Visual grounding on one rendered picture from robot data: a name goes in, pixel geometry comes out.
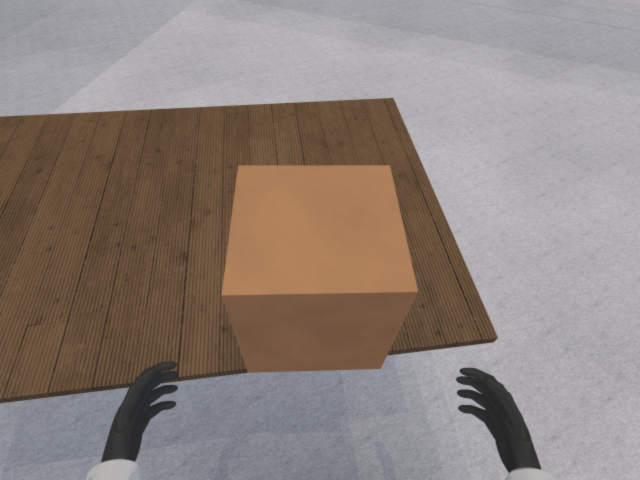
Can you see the table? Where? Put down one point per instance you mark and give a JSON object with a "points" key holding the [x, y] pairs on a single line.
{"points": [[114, 229]]}

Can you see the carton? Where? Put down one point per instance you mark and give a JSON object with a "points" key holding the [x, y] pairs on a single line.
{"points": [[318, 274]]}

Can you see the right robot hand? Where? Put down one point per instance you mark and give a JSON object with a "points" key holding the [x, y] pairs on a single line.
{"points": [[501, 416]]}

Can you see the left robot hand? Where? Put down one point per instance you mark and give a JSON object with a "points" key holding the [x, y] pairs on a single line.
{"points": [[135, 412]]}

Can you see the left robot forearm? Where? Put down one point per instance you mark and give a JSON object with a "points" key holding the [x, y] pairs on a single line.
{"points": [[116, 469]]}

